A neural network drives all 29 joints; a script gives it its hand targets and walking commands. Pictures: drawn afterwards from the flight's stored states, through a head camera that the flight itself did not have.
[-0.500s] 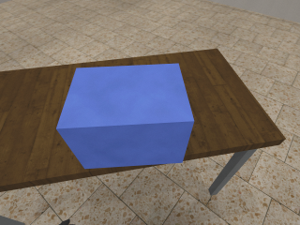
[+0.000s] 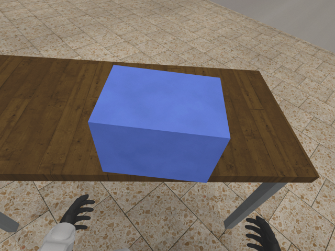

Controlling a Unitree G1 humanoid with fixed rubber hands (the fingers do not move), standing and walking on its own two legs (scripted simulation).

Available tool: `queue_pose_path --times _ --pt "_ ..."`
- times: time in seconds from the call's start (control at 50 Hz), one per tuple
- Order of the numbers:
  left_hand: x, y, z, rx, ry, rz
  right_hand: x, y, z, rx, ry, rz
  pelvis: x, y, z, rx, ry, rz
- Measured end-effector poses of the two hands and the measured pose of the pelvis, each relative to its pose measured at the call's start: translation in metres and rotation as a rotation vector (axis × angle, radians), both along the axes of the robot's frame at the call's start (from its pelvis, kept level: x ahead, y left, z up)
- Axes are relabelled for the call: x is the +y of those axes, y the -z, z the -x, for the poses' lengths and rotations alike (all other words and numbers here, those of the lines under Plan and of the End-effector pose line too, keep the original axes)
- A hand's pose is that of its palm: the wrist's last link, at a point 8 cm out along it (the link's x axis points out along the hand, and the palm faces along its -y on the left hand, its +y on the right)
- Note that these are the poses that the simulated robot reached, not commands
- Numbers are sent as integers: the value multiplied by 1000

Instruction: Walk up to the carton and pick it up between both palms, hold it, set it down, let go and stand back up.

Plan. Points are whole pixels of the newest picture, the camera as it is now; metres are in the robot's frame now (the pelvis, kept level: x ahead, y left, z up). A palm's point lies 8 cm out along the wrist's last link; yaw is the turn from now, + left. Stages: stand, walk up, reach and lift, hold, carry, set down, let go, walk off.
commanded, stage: reach and lift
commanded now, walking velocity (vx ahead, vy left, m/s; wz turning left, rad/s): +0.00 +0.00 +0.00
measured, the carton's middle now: (161, 125) +0.41 +0.02 +0.05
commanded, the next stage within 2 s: none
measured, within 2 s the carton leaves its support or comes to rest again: neither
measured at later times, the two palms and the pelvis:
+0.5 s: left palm (50, 220) +0.18 +0.26 -0.03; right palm (260, 235) +0.16 -0.21 -0.02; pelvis +0.00 +0.02 +0.01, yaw -1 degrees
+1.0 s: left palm (36, 208) +0.19 +0.27 +0.03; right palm (250, 201) +0.22 -0.19 +0.02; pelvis +0.03 +0.00 +0.01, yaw +2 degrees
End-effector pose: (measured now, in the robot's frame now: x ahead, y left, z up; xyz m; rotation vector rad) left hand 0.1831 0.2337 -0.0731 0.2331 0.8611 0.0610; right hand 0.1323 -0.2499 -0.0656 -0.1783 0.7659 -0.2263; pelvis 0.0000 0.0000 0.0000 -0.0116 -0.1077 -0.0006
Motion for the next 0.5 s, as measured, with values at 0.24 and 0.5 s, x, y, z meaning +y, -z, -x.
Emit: queue_pose_path --times 0.24,0.5 --pt "21 -21 11 -96 -22 20 40 -10 17 -56 15 -80 11 -4 0 -25 7 -3" --pt "26 -47 1 -269 -37 65 35 -41 -28 -206 -5 -72 19 -10 -2 -18 15 -9"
